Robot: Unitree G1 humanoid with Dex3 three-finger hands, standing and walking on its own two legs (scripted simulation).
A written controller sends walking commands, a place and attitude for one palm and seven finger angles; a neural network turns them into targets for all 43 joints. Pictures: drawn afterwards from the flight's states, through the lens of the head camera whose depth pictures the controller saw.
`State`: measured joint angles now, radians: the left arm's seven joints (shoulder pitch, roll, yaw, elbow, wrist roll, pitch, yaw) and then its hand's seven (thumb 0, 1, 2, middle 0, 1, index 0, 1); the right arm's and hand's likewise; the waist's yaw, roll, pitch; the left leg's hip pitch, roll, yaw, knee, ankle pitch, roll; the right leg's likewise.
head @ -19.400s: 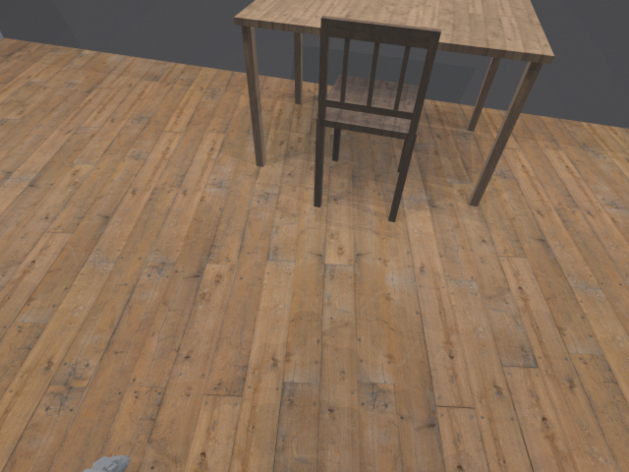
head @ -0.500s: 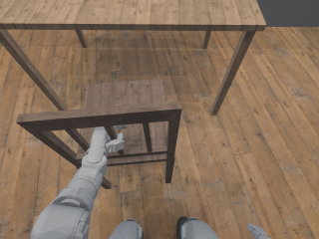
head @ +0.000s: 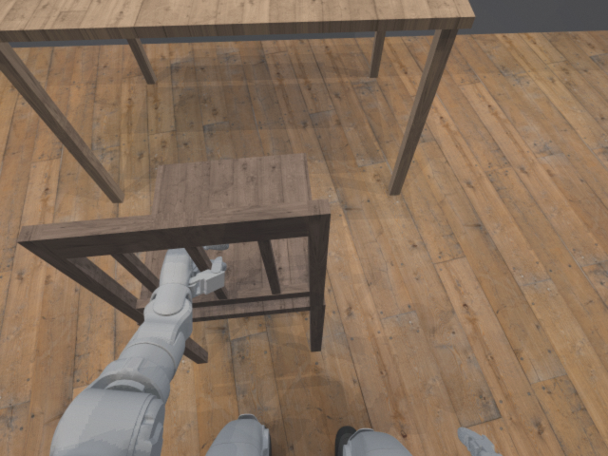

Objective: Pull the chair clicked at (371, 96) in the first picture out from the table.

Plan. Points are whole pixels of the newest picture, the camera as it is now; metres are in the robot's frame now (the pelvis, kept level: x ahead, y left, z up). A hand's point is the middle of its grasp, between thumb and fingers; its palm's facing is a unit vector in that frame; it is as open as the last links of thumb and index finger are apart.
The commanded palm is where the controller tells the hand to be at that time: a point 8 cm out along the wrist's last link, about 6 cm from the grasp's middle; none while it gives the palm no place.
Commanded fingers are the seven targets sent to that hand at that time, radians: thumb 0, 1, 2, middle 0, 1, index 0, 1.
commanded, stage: step backward, pulling the chair out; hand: left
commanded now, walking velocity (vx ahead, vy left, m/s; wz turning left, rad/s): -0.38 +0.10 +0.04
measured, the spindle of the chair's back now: (209, 272) +0.38 +0.17 -0.10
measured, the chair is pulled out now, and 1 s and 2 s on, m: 0.39 0.62 0.72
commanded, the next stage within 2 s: stop walking, hand still on the chair in 0.76 s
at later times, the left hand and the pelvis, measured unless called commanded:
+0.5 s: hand (211, 364) +0.23 +0.14 -0.07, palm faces +0.06 -0.98 -0.19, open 5.0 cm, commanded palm +0.23 +0.19 -0.07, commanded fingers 0.00 0.90 0.90 -0.50 -1.45 -0.50 -1.45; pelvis -0.12 +0.00 -0.01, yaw +0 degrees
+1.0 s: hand (194, 449) +0.13 +0.14 -0.07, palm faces +0.02 -0.97 -0.26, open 5.2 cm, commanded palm +0.11 +0.19 -0.05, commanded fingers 0.00 0.90 0.90 -0.50 -1.45 -0.50 -1.45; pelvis -0.21 -0.02 +0.00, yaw +0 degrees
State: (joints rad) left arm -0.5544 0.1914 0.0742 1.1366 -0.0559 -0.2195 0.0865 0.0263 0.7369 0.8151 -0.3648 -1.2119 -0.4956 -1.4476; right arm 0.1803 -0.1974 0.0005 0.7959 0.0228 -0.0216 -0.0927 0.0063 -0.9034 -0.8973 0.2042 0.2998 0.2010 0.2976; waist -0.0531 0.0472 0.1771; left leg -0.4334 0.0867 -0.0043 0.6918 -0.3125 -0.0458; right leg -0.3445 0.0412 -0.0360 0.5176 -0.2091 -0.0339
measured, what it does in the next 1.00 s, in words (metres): walks backwards: left foot, then left foot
